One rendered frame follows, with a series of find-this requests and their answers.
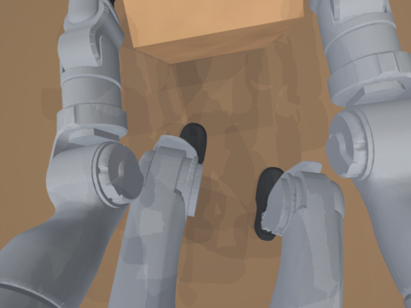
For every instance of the left robot upper arm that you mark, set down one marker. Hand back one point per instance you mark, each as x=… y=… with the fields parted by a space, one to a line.
x=54 y=264

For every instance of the right robot forearm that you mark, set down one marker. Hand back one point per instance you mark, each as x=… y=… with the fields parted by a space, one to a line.
x=365 y=59

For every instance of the robot right shin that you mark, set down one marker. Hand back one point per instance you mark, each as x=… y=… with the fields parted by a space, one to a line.
x=307 y=166

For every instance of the left robot forearm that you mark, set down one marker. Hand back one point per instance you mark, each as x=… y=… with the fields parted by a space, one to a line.
x=89 y=77

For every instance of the carton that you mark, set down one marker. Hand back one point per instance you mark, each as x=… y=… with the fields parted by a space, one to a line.
x=182 y=30

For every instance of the right robot upper arm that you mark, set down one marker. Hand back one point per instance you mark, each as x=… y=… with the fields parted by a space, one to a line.
x=371 y=145

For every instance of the robot shin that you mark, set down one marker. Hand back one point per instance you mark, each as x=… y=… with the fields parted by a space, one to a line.
x=307 y=166
x=166 y=141

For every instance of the robot left shin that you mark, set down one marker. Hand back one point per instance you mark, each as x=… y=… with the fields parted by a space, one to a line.
x=166 y=141

